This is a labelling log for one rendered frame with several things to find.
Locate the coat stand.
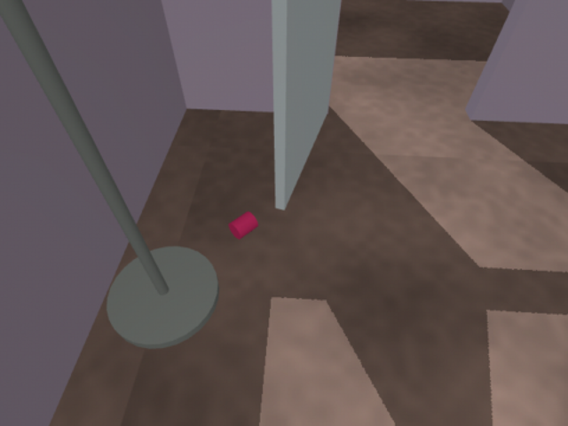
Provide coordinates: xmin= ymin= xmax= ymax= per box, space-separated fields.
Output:
xmin=0 ymin=0 xmax=219 ymax=349

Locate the can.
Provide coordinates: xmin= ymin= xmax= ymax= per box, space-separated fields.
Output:
xmin=229 ymin=211 xmax=258 ymax=239

